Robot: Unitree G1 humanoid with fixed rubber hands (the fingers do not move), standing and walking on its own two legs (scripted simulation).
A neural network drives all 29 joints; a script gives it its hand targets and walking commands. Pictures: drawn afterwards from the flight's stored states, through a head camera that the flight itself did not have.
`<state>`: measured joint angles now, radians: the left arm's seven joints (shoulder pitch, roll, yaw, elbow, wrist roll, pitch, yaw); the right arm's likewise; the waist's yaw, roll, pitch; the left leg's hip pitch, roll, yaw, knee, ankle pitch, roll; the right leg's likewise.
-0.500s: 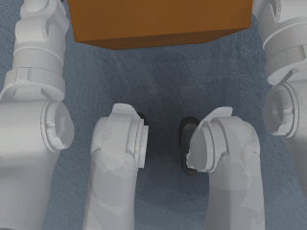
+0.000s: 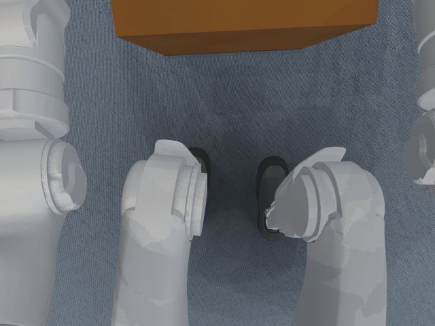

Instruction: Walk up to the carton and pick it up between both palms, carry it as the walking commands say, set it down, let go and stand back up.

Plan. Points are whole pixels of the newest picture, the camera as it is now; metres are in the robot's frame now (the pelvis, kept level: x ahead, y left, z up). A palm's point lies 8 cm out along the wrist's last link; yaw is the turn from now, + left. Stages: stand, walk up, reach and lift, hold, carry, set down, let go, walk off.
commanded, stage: set down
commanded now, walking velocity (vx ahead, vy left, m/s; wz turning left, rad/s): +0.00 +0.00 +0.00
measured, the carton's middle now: out of the picture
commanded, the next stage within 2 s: let go in 1.16 s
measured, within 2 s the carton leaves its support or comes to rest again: neither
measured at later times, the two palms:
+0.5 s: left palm out of the picture +0.53 +0.27 +0.04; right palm out of the picture +0.59 -0.17 +0.04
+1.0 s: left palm out of the picture +0.55 +0.28 +0.20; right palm out of the picture +0.60 -0.19 +0.19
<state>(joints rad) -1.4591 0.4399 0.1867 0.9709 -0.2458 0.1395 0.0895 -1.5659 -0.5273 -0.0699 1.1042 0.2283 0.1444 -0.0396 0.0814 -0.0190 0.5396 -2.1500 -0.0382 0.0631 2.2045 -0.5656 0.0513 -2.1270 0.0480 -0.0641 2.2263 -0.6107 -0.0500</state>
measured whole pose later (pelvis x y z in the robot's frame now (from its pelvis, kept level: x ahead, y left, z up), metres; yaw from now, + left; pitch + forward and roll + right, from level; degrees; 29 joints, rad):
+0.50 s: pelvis +0.02 -0.01 +0.12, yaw +2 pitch +40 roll +1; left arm -1.20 0.40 0.28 0.88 -0.18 0.21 0.01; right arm -1.31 -0.42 -0.14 0.93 0.10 0.24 -0.02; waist 0.07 -0.03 0.11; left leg -1.96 -0.06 0.03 1.80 -0.53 0.02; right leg -1.95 0.06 -0.03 1.84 -0.58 -0.06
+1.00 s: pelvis +0.06 +0.01 +0.27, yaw +1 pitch +41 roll +0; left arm -1.07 0.38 0.27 0.81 -0.17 0.23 -0.03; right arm -1.14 -0.44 -0.20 0.92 0.10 0.24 0.06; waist 0.07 -0.02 0.00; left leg -1.52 -0.07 0.00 1.21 -0.40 0.05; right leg -1.50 0.06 0.01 1.23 -0.42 -0.02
